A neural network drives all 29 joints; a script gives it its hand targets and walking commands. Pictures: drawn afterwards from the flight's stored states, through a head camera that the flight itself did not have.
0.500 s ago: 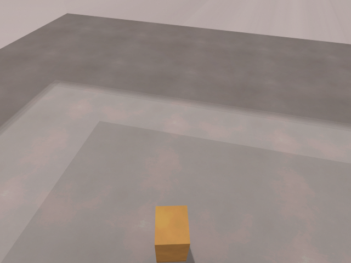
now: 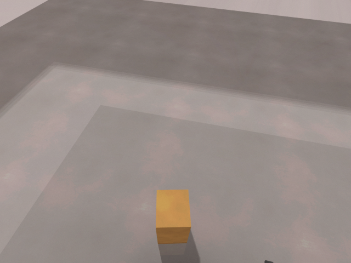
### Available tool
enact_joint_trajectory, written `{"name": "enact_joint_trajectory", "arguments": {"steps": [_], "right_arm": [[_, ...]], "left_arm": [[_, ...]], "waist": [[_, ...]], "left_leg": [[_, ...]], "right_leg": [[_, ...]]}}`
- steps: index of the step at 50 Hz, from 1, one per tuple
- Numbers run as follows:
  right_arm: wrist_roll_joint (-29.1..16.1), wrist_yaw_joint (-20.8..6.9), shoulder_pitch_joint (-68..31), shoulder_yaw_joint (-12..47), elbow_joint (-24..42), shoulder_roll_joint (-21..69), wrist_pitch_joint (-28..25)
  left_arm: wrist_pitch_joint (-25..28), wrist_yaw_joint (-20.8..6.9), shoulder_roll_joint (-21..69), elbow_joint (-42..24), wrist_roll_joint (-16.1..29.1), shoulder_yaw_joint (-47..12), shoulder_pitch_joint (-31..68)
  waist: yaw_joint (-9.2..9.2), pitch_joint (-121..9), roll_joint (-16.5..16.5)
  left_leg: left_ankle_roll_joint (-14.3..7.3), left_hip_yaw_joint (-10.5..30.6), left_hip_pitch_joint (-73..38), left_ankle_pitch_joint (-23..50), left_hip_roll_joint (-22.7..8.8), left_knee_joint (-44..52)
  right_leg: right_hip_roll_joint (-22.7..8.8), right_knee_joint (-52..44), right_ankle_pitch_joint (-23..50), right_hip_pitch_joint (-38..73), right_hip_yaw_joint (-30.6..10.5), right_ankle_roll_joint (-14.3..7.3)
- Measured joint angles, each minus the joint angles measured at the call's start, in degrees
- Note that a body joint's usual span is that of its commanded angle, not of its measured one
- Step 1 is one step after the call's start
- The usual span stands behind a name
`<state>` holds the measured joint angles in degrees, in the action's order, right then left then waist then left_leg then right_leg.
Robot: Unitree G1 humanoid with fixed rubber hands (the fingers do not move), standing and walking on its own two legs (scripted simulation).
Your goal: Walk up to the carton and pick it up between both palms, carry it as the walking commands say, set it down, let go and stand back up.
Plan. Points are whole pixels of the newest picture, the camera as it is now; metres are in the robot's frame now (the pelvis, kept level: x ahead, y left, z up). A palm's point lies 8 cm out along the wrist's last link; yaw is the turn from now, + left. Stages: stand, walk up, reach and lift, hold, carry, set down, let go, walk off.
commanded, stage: reach and lift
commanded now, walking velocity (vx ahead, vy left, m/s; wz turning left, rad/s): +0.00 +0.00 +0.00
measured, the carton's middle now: (172, 217) +0.44 -0.02 -0.62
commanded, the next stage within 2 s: none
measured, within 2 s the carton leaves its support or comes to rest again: neither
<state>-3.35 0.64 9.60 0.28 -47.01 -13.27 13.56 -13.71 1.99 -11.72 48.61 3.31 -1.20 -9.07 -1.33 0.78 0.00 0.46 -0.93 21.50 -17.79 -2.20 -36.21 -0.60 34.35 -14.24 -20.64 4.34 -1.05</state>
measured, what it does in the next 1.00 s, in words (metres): lowers itself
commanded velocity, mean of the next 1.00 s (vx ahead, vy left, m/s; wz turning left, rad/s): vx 0.00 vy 0.00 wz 0.00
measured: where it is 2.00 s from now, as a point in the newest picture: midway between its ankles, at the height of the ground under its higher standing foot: outside the picture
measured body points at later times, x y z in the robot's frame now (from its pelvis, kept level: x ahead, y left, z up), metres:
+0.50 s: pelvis +0.01 +0.01 -0.04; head +0.13 +0.02 +0.39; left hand +0.22 +0.20 -0.17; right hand +0.18 -0.22 -0.16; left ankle +0.04 +0.13 -0.73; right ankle +0.04 -0.11 -0.73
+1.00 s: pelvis -0.06 +0.01 -0.08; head +0.13 +0.01 +0.32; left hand +0.33 +0.17 -0.18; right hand +0.30 -0.20 -0.19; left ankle +0.04 +0.13 -0.73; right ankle +0.04 -0.11 -0.73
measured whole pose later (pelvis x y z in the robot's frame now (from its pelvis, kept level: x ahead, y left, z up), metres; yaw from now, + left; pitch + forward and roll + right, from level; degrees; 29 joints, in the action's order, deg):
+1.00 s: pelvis -0.06 +0.01 -0.08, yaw +0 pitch +20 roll +0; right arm -0.1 2.1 -33.4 -11.9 -41.7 -7.6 18.9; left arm -21.0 5.6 -5.9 40.3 -1.5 8.2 35.7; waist -1.5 4.7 0.2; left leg 0.0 -1.2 63.0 -19.7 -1.3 -62.5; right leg -1.3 62.7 -19.8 -63.1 1.0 0.0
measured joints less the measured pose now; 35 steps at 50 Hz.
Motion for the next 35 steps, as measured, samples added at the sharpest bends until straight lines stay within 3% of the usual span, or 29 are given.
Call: {"name": "enact_joint_trajectory", "arguments": {"steps": [5,8,14,17,22,31,35], "right_arm": [[-1.52,-0.14,-14.3,2.5,4.42,-2.83,16.11],[-0.49,-0.09,-13.65,1.42,8.43,0.19,19.66],[5.33,-0.69,-6.23,-2.47,12.04,5.02,16.23],[5.77,-1.35,-3.57,-3.62,15.0,6.27,11.93],[5.32,-2.53,-4.32,-5.22,16.86,6.43,5.25],[3.59,-3.97,-12.16,-6.34,18.15,3.9,6.06],[3.89,-3.85,-17.53,-6.9,15.91,3.94,7.5]], "left_arm": [[-14.76,-2.05,-3.18,-6.29,0.22,-0.09,15.38],[-18.77,-3.16,-2.63,-9.74,-1.71,0.99,14.87],[-15.89,-4.23,1.97,-11.77,-5.92,2.91,8.18],[-11.55,-4.4,3.29,-13.8,-5.71,3.65,5.93],[-5.75,-2.15,4.7,-18.31,-5.78,3.25,6.42],[-7.39,0.33,6.46,-22.31,-6.0,4.04,11.58],[-9.61,1.05,6.97,-20.88,-5.59,4.62,16.17]], "waist": [[0.33,0.97,-0.05],[-0.34,-0.67,0.22],[0.4,0.31,0.45],[-0.27,0.86,0.63],[-1.43,-3.52,0.11],[-0.63,-5.02,-0.4],[0.22,-2.4,-0.16]], "left_leg": [[0.2,0.18,2.53,1.23,-0.09,-3.42],[0.58,0.38,1.77,1.71,0.08,-0.57],[0.32,-0.46,4.54,0.64,0.33,-0.89],[0.12,-0.37,10.56,-1.04,0.44,-5.18],[-0.05,0.22,23.0,-2.14,0.77,-11.57],[-0.63,0.13,30.74,-3.16,0.97,-18.16],[-0.68,-0.08,30.58,-3.19,0.97,-20.05]], "right_leg": [[-0.05,4.9,-2.65,-3.0,0.02,-0.44],[-0.1,2.26,-2.09,-2.26,0.24,-0.44],[-0.39,2.99,-3.1,-5.49,-0.6,0.22],[-0.67,6.97,-4.64,-11.3,-0.68,0.47],[-0.39,12.86,-5.41,-23.39,-2.3,1.21],[-0.67,19.15,-6.41,-30.97,-2.63,1.32],[-0.7,21.29,-6.49,-31.02,-2.9,1.3]]}}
